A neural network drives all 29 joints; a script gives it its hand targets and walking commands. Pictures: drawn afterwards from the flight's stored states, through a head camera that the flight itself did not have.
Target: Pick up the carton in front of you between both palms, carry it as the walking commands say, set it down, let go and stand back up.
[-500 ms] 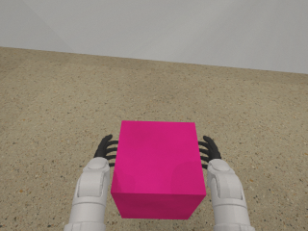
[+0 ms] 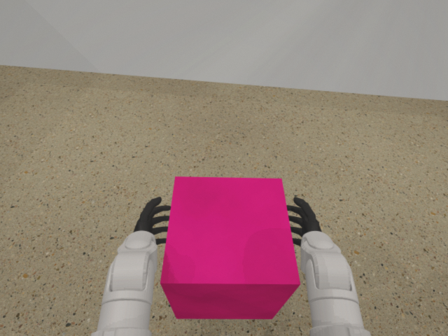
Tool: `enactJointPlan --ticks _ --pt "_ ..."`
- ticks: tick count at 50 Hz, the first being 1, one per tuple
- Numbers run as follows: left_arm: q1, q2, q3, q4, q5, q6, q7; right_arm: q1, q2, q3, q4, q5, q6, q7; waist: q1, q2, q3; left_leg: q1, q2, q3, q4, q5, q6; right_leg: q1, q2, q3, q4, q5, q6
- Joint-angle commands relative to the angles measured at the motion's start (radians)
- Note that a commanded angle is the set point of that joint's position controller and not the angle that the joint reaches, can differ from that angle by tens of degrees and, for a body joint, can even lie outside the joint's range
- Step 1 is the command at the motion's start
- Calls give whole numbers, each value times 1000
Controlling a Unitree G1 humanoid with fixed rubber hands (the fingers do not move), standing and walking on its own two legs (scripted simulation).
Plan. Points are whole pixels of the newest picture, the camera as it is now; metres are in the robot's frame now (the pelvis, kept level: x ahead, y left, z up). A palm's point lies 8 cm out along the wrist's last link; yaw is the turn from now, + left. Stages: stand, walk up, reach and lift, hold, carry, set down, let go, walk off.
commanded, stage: hold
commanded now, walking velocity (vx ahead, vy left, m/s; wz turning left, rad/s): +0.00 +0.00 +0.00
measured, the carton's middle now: (226, 252) +0.29 +0.00 -0.06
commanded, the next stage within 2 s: set down in 0.44 s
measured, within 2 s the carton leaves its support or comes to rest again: neither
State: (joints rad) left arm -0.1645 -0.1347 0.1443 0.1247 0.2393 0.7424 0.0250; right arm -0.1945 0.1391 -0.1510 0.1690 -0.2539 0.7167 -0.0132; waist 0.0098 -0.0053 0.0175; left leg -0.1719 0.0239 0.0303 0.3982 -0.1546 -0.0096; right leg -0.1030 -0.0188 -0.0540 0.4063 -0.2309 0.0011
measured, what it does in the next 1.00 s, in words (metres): stands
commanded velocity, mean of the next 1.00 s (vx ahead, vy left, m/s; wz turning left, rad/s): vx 0.00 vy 0.00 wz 0.00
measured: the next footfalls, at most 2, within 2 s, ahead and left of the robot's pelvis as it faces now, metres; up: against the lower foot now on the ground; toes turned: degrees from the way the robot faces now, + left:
none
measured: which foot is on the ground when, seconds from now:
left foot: down 0.00-1.00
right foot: down 0.00-1.00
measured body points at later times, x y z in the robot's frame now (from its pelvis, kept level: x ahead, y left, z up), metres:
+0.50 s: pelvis -0.02 +0.01 +0.00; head -0.07 +0.02 +0.44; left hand +0.29 +0.14 +0.04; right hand +0.27 -0.17 +0.04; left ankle +0.04 +0.12 -0.74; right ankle +0.00 -0.12 -0.74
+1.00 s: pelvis -0.02 +0.01 -0.04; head +0.14 +0.01 +0.38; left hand +0.36 +0.14 -0.11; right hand +0.33 -0.16 -0.11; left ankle +0.04 +0.12 -0.74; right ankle +0.00 -0.12 -0.74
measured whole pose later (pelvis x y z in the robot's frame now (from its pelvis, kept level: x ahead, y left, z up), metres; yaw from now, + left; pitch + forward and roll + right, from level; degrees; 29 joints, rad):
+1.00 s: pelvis -0.02 +0.01 -0.04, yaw -4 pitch +17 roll -1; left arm -0.56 -0.12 0.43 0.57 0.36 0.24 -0.02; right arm -0.53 0.22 -0.47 0.52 -0.36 0.24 -0.04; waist 0.00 -0.02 0.07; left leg -0.79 -0.04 -0.06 0.75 -0.25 0.00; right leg -0.75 0.05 0.07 0.77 -0.30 0.01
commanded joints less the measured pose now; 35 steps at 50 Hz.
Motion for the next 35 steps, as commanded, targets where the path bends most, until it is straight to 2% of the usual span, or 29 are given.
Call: enactJointPlan --ticks 1,6,15,25,28,31,35 --pt "-463 -884 -531 -74 -241 -55 -239 -386 894 472 -49 217 -43 220 -27 -5 -251 230 -116 -107 -26 232 16 20 99 142 -78 244 -21" --pt "-472 -906 -487 -20 -210 -55 -241 -458 912 478 -14 233 -43 250 5 3 -202 237 -111 -104 -46 115 26 -34 90 145 -94 115 -25" --pt "-571 -959 -454 74 -208 -53 -289 -531 957 429 82 213 -45 284 -14 -11 -157 222 -101 -93 -60 -64 25 -94 80 146 -121 -70 -36" --pt "-651 -985 -419 148 -203 -56 -308 -629 978 406 147 212 -55 311 -3 6 -153 207 -90 -97 -74 -140 19 -110 81 135 -109 -125 -38" --pt "-705 -983 -368 213 -181 -69 -309 -686 967 359 205 186 -70 315 -1 10 -133 186 -88 -98 -67 -179 19 -127 83 130 -93 -155 -40" --pt "-775 -966 -286 315 -140 -99 -310 -749 953 270 301 137 -99 310 -7 7 -114 154 -88 -99 -42 -212 21 -161 84 127 -66 -180 -41" --pt "-839 -878 -125 448 -45 -163 -290 -800 895 107 429 39 -153 268 -14 7 -92 64 -90 -97 20 -192 27 -227 94 126 -4 -159 -39"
